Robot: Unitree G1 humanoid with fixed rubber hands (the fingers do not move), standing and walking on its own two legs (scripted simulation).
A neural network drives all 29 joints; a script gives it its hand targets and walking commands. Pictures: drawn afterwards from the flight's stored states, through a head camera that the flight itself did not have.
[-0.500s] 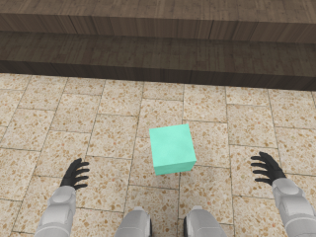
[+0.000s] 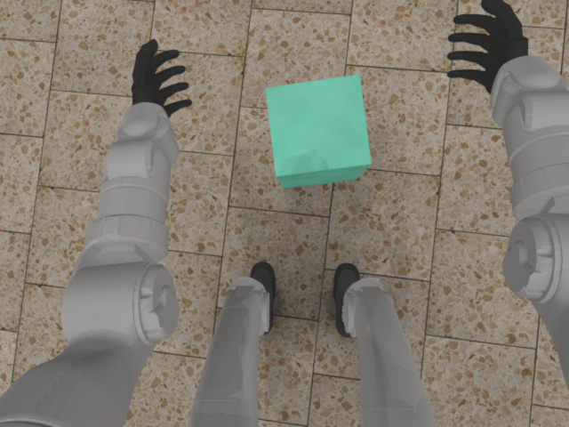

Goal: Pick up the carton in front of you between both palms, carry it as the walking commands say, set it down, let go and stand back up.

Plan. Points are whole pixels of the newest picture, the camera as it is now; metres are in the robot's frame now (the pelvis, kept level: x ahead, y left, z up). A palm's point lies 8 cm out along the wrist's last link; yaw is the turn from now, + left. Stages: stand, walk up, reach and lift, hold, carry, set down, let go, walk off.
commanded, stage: reach and lift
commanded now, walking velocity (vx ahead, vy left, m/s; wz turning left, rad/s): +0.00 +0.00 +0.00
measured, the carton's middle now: (316, 139) +0.56 -0.02 -0.54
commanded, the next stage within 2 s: none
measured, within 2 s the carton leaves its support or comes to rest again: leaves its support in 1.98 s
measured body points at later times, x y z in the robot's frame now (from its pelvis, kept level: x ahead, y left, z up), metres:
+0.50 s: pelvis +0.04 +0.00 -0.07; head +0.39 -0.01 +0.21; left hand +0.55 +0.18 -0.23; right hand +0.59 -0.20 -0.23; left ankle +0.10 +0.14 -0.63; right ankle +0.09 -0.11 -0.63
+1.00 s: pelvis -0.02 +0.01 -0.27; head +0.36 -0.01 -0.05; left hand +0.55 +0.18 -0.44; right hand +0.58 -0.19 -0.45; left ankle +0.09 +0.14 -0.63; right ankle +0.09 -0.11 -0.63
